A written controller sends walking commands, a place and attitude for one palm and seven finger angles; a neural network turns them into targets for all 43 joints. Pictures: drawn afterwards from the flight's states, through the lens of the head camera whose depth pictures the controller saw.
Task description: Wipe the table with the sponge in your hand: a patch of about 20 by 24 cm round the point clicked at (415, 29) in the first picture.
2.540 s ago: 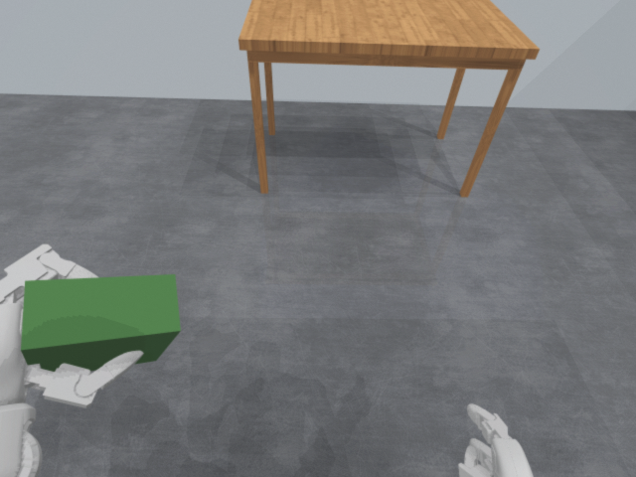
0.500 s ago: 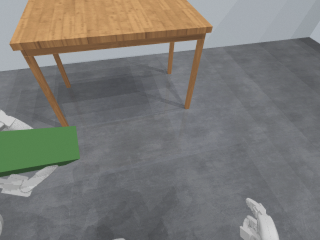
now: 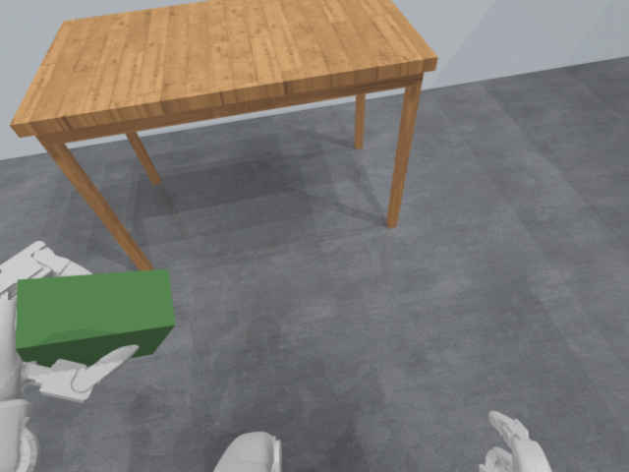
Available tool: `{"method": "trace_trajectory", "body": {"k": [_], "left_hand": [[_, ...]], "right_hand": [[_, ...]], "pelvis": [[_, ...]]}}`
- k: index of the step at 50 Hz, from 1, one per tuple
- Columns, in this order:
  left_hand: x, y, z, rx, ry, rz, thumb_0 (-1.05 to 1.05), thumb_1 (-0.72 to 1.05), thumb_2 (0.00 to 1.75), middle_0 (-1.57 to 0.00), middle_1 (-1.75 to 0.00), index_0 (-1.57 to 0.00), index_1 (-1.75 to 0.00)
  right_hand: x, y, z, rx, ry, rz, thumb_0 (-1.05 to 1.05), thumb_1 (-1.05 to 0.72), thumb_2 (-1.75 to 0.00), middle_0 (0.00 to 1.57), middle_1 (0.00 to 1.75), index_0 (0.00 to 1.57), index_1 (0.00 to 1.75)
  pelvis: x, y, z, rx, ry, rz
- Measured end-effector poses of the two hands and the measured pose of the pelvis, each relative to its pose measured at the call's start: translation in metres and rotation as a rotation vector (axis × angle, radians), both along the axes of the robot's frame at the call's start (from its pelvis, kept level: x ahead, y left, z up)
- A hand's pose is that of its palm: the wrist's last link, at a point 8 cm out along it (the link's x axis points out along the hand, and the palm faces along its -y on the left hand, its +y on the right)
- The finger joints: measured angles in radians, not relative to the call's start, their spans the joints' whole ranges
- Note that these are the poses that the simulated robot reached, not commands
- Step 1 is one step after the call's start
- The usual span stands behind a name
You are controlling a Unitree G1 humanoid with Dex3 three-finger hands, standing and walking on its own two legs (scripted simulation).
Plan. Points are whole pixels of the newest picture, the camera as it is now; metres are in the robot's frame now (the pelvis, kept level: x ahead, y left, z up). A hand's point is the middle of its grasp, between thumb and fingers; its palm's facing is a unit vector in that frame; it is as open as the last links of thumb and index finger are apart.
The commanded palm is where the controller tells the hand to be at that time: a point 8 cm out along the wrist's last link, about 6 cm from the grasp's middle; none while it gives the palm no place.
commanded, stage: walk to a spot facing it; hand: left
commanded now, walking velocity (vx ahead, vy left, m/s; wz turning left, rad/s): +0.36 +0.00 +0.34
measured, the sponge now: (118, 321) +0.23 +0.20 +0.14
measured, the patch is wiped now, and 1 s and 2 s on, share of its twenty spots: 0.00 0.00 0.00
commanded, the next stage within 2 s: turn to face it in 0.86 s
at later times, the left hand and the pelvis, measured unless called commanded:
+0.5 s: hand (91, 195) +0.35 +0.25 +0.20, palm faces +0.47 -0.77 -0.43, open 9.4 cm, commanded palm +0.29 +0.29 +0.18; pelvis +0.16 +0.00 +0.00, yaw +6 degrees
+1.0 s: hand (105, 160) +0.41 +0.25 +0.20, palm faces +0.61 -0.62 -0.49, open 9.4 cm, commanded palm +0.33 +0.29 +0.18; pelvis +0.27 -0.03 -0.01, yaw +20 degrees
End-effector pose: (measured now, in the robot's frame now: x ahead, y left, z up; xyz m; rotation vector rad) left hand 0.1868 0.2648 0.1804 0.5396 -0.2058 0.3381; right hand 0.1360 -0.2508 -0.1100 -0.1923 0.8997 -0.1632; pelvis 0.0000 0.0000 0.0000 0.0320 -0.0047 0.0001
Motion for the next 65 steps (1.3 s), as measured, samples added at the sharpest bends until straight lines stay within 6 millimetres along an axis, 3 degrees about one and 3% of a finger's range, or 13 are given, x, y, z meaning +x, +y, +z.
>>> {"method": "trace_trajectory", "body": {"k": [5,9,14,18,26,30,35,40,47,52,57,61,65], "left_hand": [[0.029,-0.007,0.015,0.042,-0.037,-0.047,-0.01,-0.43,0.99,-0.83,-1.35,-0.83,-1.34],[0.050,0.002,0.027,0.070,-0.111,-0.044,-0.01,-0.43,0.99,-0.83,-1.35,-0.83,-1.34],[0.084,0.026,0.016,0.058,-0.207,-0.011,-0.01,-0.43,0.99,-0.83,-1.35,-0.83,-1.34],[0.115,0.038,0.006,0.014,-0.190,0.020,-0.01,-0.43,0.99,-0.83,-1.35,-0.83,-1.34],[0.121,0.014,0.034,0.058,-0.167,0.038,-0.01,-0.43,1.00,-0.83,-1.35,-0.83,-1.34],[0.124,0.007,0.035,0.100,-0.130,0.136,-0.01,-0.43,1.00,-0.83,-1.35,-0.83,-1.34],[0.141,0.004,0.008,0.022,-0.083,0.282,-0.01,-0.43,1.00,-0.83,-1.35,-0.83,-1.34],[0.162,-0.006,-0.002,-0.040,-0.023,0.292,-0.01,-0.43,1.00,-0.83,-1.35,-0.83,-1.34],[0.176,-0.002,0.029,0.085,-0.078,0.227,-0.01,-0.43,1.00,-0.83,-1.35,-0.83,-1.34],[0.169,0.024,0.029,0.134,-0.164,0.266,-0.01,-0.43,1.00,-0.83,-1.35,-0.83,-1.34],[0.166,0.039,0.013,0.069,-0.131,0.356,-0.01,-0.43,1.00,-0.83,-1.35,-0.83,-1.34],[0.167,0.021,0.013,0.003,-0.137,0.378,-0.01,-0.43,1.00,-0.83,-1.35,-0.83,-1.34],[0.180,-0.008,0.021,0.025,-0.155,0.347,-0.01,-0.43,1.00,-0.83,-1.35,-0.83,-1.34]], "right_hand": [[0.040,-0.022,0.024,-0.071,-0.023,0.003,0.01,-0.91,-0.90,0.20,0.30,0.20,0.30],[0.078,-0.018,0.033,-0.100,-0.049,0.016,0.01,-0.91,-0.90,0.20,0.30,0.19,0.30],[0.131,0.007,0.025,-0.094,-0.127,0.013,0.01,-0.91,-0.90,0.20,0.30,0.20,0.30],[0.164,0.045,0.022,0.003,-0.150,0.064,0.01,-0.91,-0.90,0.20,0.30,0.19,0.30],[0.209,0.083,0.023,0.138,-0.141,0.190,0.01,-0.91,-0.89,0.21,0.30,0.20,0.30],[0.235,0.072,0.009,0.156,-0.109,0.234,0.01,-0.90,-0.89,0.21,0.30,0.20,0.30],[0.276,0.039,-0.012,0.092,-0.054,0.293,0.01,-0.91,-0.89,0.21,0.30,0.20,0.30],[0.316,0.008,0.007,-0.009,-0.047,0.309,0.01,-0.91,-0.89,0.20,0.30,0.20,0.30],[0.367,0.006,0.035,-0.093,-0.112,0.321,0.01,-0.91,-0.90,0.20,0.30,0.20,0.30],[0.393,0.037,0.030,-0.081,-0.170,0.327,0.01,-0.91,-0.90,0.20,0.30,0.19,0.30],[0.393,0.082,0.027,0.048,-0.147,0.409,0.01,-0.91,-0.90,0.20,0.30,0.19,0.30],[0.391,0.103,0.029,0.131,-0.167,0.483,0.01,-0.91,-0.89,0.20,0.30,0.20,0.30],[0.395,0.101,0.023,0.199,-0.206,0.512,0.01,-0.91,-0.89,0.21,0.30,0.20,0.30]], "pelvis": [[0.033,-0.006,0.006,0.007,0.015,0.022],[0.065,-0.002,0.002,0.004,0.021,0.030],[0.107,0.013,-0.019,0.004,-0.004,0.025],[0.126,0.011,-0.016,-0.013,-0.017,0.069],[0.169,-0.004,-0.001,-0.046,0.003,0.119],[0.196,-0.022,-0.003,-0.045,-0.001,0.156],[0.222,-0.040,-0.012,-0.023,-0.018,0.235],[0.241,-0.046,0.001,0.015,-0.011,0.276],[0.264,-0.040,0.002,0.017,0.024,0.336],[0.278,-0.021,-0.017,-0.004,0.014,0.357],[0.289,-0.027,-0.010,-0.020,-0.006,0.366],[0.297,-0.036,-0.005,-0.024,-0.014,0.348],[0.303,-0.053,-0.009,-0.020,-0.022,0.317]]}}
